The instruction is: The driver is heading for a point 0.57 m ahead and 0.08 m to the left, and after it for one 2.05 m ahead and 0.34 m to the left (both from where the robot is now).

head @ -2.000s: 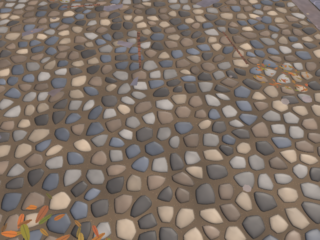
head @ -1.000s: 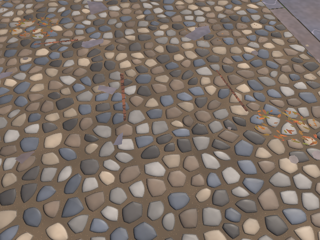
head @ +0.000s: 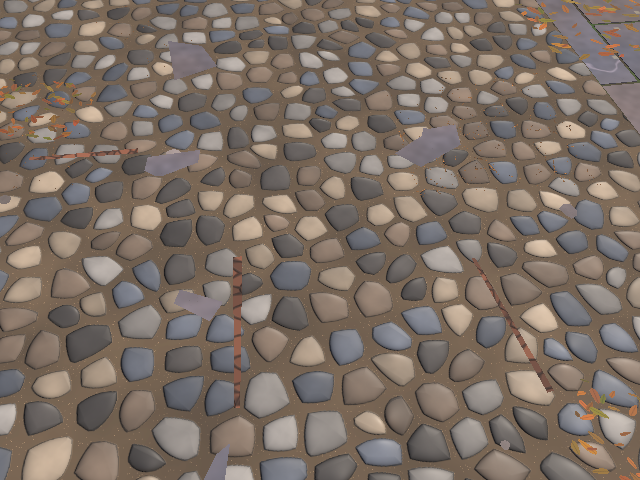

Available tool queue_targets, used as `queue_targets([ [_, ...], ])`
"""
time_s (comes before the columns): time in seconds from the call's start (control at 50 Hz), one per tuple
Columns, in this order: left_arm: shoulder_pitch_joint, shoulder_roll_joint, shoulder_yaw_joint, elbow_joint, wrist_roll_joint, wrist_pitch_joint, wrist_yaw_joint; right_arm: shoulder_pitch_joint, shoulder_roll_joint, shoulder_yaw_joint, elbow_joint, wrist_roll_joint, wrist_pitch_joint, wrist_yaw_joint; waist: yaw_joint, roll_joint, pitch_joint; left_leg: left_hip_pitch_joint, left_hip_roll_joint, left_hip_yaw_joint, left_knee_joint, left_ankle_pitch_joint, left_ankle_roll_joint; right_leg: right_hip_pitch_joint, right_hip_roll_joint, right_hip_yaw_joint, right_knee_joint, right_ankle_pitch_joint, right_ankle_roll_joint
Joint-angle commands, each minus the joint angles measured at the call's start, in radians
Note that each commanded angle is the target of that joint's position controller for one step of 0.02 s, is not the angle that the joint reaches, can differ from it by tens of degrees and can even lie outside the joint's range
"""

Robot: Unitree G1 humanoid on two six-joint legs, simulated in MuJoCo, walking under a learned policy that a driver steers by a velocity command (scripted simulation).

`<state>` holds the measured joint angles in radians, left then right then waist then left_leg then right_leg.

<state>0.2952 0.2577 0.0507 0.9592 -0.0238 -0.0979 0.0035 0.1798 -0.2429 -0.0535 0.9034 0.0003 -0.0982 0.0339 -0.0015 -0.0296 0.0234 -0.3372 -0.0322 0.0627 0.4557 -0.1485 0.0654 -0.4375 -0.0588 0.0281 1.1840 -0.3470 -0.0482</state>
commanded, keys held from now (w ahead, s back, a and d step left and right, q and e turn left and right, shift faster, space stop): w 0.46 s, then w+q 0.22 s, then q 0.32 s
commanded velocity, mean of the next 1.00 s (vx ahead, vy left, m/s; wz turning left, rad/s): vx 0.43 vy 0.00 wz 0.20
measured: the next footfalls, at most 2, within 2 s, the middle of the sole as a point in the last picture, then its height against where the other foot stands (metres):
right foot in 0.42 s outside the picture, level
left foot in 0.94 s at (283, 402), level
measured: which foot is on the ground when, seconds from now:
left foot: down 0.00-0.44, up 0.46-0.92, down 0.94-1.00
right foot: up 0.00-0.40, down 0.42-0.94, up 0.96-1.00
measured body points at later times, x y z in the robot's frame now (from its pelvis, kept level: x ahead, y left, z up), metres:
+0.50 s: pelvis +0.28 -0.06 -0.01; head +0.31 -0.07 +0.44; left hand +0.45 +0.19 -0.12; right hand +0.26 -0.32 -0.16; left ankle +0.11 +0.08 -0.66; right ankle +0.37 -0.15 -0.74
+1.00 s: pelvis +0.51 -0.02 -0.02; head +0.55 +0.00 +0.43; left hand +0.52 +0.27 -0.16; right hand +0.73 -0.24 -0.12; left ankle +0.60 +0.08 -0.74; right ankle +0.38 -0.16 -0.67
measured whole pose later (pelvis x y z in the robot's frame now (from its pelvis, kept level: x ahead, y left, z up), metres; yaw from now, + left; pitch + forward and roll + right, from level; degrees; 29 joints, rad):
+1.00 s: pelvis +0.51 -0.02 -0.02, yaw +14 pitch +2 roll -2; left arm 0.19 0.27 0.06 0.91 0.00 -0.05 0.03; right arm 0.09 -0.26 -0.08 0.78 -0.01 -0.04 0.03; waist 0.01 0.00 0.06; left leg -0.52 -0.04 0.03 0.59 -0.12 0.09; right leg -0.26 -0.01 -0.09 1.05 -0.58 0.04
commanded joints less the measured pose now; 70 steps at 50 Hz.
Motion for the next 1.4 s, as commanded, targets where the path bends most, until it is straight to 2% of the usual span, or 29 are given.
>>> queue_targets([
  [0.02,0.047,0.051,0.023,-0.049,0.007,0.010,0.011,0.020,-0.081,-0.013,-0.025,-0.008,-0.017,0.003,0.021,0.116,-0.056,0.134,0.251,-0.279,-0.298,0.082,0.165,-0.142,-0.094,0.036,-0.028,0.094,-0.002],
  [0.08,-0.031,0.057,0.030,-0.080,0.016,0.023,0.016,0.074,-0.125,-0.023,0.003,-0.007,-0.020,-0.014,0.018,0.089,-0.012,0.138,0.249,-0.222,-0.335,0.170,0.179,-0.228,-0.104,0.030,-0.148,0.206,0.025],
  [0.2,-0.241,0.030,0.020,-0.141,0.014,0.011,-0.001,0.170,-0.140,-0.021,0.039,0.006,-0.005,-0.038,-0.042,0.086,0.026,0.215,0.218,-0.135,-0.349,0.178,0.135,-0.250,-0.064,-0.009,-0.490,0.460,0.038],
  [0.3,-0.375,0.032,0.009,-0.191,0.003,0.001,-0.029,0.251,-0.151,-0.027,0.084,0.014,0.014,-0.042,-0.083,0.084,0.069,0.367,0.272,-0.139,-0.295,0.180,0.133,-0.280,-0.036,-0.021,-0.627,0.402,0.022],
  [0.36,-0.357,0.058,0.015,-0.203,0.001,-0.009,-0.044,0.238,-0.167,-0.037,0.092,0.018,0.028,-0.048,-0.049,0.106,0.051,0.430,0.305,-0.145,-0.219,0.308,0.111,-0.207,-0.012,-0.034,-0.672,0.297,-0.016],
  [0.4,-0.180,0.111,0.043,-0.154,0.006,-0.012,-0.041,0.190,-0.172,-0.038,0.081,0.019,0.036,-0.048,0.054,0.117,-0.057,0.402,0.259,-0.099,-0.021,0.608,0.078,0.067,0.053,-0.088,-0.704,0.280,-0.056],
  [0.42,0.004,0.168,0.069,-0.100,0.011,-0.012,-0.033,0.183,-0.143,-0.026,0.068,0.012,0.037,-0.048,0.126,0.087,-0.179,0.272,0.202,-0.058,0.205,0.571,0.046,0.349,0.013,-0.042,-0.676,0.311,-0.098],
  [0.44,0.156,0.272,0.093,-0.074,0.032,-0.008,-0.025,0.273,-0.051,0.003,0.046,-0.002,0.023,-0.041,0.118,-0.117,-0.349,-0.100,0.070,-0.009,0.607,0.177,-0.019,0.761,-0.251,0.348,-0.684,0.262,-0.232],
  [0.46,0.176,0.233,0.079,-0.062,0.020,-0.004,-0.029,0.297,-0.022,0.016,0.061,0.011,-0.003,-0.032,0.110,-0.248,-0.442,-0.316,-0.032,-0.120,0.823,-0.410,-0.037,0.877,-0.361,0.709,-0.858,0.141,-0.318],
  [0.48,0.103,0.163,0.057,-0.075,0.014,-0.005,-0.027,0.216,-0.123,-0.011,0.048,0.042,-0.021,-0.027,0.114,-0.161,-0.309,-0.415,0.036,-0.192,0.913,-0.388,-0.013,0.770,-0.330,0.597,-0.876,0.074,-0.258],
  [0.5,0.016,0.122,0.044,-0.098,0.017,-0.005,-0.023,0.136,-0.141,-0.015,0.026,0.056,-0.027,-0.028,0.094,-0.098,-0.196,-0.425,0.090,-0.168,0.897,-0.299,0.002,0.615,-0.296,0.435,-0.895,0.109,-0.213],
  [0.52,-0.057,0.091,0.033,-0.105,0.023,-0.009,-0.026,0.100,-0.129,-0.018,0.023,0.048,-0.020,-0.035,0.059,-0.027,-0.116,-0.380,0.134,-0.150,0.826,-0.218,0.001,0.458,-0.255,0.319,-0.938,0.170,-0.184],
  [0.54,-0.099,0.058,0.024,-0.106,0.030,-0.016,-0.029,0.104,-0.120,-0.028,0.028,0.037,-0.003,-0.043,0.024,-0.036,-0.073,-0.324,0.165,-0.159,0.759,-0.165,0.001,0.360,-0.216,0.231,-0.976,0.206,-0.157],
  [0.62,-0.078,0.080,0.032,-0.067,0.043,-0.030,-0.021,0.136,-0.059,-0.031,0.034,0.035,0.044,-0.048,-0.019,-0.043,-0.016,-0.291,0.173,-0.179,0.679,-0.051,-0.013,0.247,-0.190,0.065,-1.062,0.316,-0.155],
  [0.7,-0.061,0.096,0.035,-0.051,0.048,-0.026,0.002,0.038,-0.063,-0.040,-0.005,0.021,0.044,-0.041,-0.009,-0.022,0.021,-0.376,0.146,-0.195,0.483,0.147,-0.030,0.290,-0.175,-0.063,-1.066,0.468,-0.131],
  [0.76,-0.072,0.115,0.034,-0.054,0.042,-0.013,0.024,-0.071,-0.030,-0.025,-0.054,0.002,0.038,-0.021,0.015,-0.025,0.038,-0.274,0.120,-0.077,0.284,0.270,-0.038,0.257,-0.141,-0.189,-1.027,0.666,-0.096],
  [0.86,-0.038,0.163,0.049,-0.039,0.011,0.032,0.047,-0.120,-0.053,-0.028,-0.131,0.002,0.053,0.011,0.022,-0.047,0.005,-0.260,0.083,-0.019,0.173,0.134,-0.012,0.438,-0.207,-0.208,-0.869,0.833,-0.084],
  [0.92,-0.100,0.181,0.061,-0.071,-0.005,0.057,0.058,0.072,-0.141,-0.068,-0.110,0.004,0.048,0.020,-0.085,-0.041,-0.100,-0.027,-0.007,0.029,0.053,0.091,0.048,0.452,-0.171,-0.225,-0.552,0.962,-0.028],
  [0.94,-0.067,0.171,0.056,-0.079,0.007,0.055,0.053,0.149,-0.215,-0.095,-0.101,0.001,0.045,0.003,-0.115,0.056,-0.165,0.175,0.035,-0.076,-0.014,0.396,0.093,0.326,-0.101,-0.236,-0.306,0.731,0.034],
  [0.96,0.019,0.048,0.022,-0.109,0.069,0.045,0.037,0.140,-0.307,-0.108,-0.113,-0.003,0.054,-0.021,-0.010,0.301,-0.264,0.482,0.277,-0.397,0.109,0.927,0.228,-0.020,0.048,-0.218,0.034,-0.208,0.101],
  [0.98,0.057,0.064,0.011,-0.123,0.045,0.026,0.019,0.146,-0.294,-0.095,-0.151,-0.016,0.050,-0.015,-0.026,0.272,-0.468,0.628,0.427,-0.737,0.018,0.791,0.408,-0.179,0.146,0.005,0.274,-0.414,0.113],
  [1.0,-0.040,0.119,0.025,-0.139,0.010,0.019,0.009,0.115,-0.238,-0.083,-0.179,-0.014,0.052,-0.013,-0.066,0.140,-0.427,0.563,0.370,-0.646,-0.034,0.638,0.361,-0.234,0.092,0.081,0.288,-0.316,0.090],
  [1.02,-0.104,0.122,0.025,-0.159,0.002,0.023,0.015,0.039,-0.195,-0.072,-0.193,0.003,0.054,-0.017,-0.048,0.072,-0.308,0.443,0.321,-0.541,-0.060,0.486,0.300,-0.267,0.056,0.067,0.218,-0.215,0.081],
  [1.04,-0.123,0.125,0.030,-0.149,0.019,0.036,0.029,-0.011,-0.167,-0.064,-0.204,0.015,0.059,-0.023,-0.023,0.003,-0.222,0.302,0.279,-0.479,-0.093,0.385,0.254,-0.244,0.020,0.062,0.138,-0.152,0.086],
  [1.12,-0.106,0.111,0.038,-0.167,0.034,0.078,0.050,-0.044,-0.175,-0.066,-0.230,-0.010,0.074,-0.039,0.030,0.100,-0.161,0.065,0.193,-0.408,-0.146,0.296,0.210,-0.096,0.029,0.047,-0.087,-0.077,0.091],
  [1.18,-0.130,0.103,0.035,-0.178,0.036,0.086,0.059,-0.024,-0.206,-0.077,-0.244,0.001,0.085,-0.057,0.015,0.112,-0.188,0.072,0.182,-0.424,-0.142,0.208,0.196,-0.101,0.044,0.058,-0.200,-0.023,0.115],
  [1.24,-0.149,0.106,0.034,-0.183,0.030,0.095,0.058,-0.042,-0.185,-0.067,-0.260,0.000,0.101,-0.070,0.001,0.138,-0.177,0.044,0.165,-0.425,-0.154,-0.006,0.165,-0.085,0.034,0.059,-0.269,0.042,0.126],
  [1.36,-0.159,0.106,0.028,-0.199,0.023,0.073,0.040,-0.024,-0.158,-0.046,-0.257,-0.016,0.116,-0.067,-0.024,0.179,-0.146,0.053,0.174,-0.465,-0.122,-0.048,0.152,0.028,0.037,0.028,-0.458,0.009,0.108],
  [1.4,-0.109,0.091,0.026,-0.184,0.022,0.062,0.025,-0.033,-0.142,-0.033,-0.256,-0.008,0.123,-0.066,0.012,0.171,-0.141,0.046,0.154,-0.456,-0.075,-0.014,0.121,0.147,0.053,-0.002,-0.661,0.105,0.076],
])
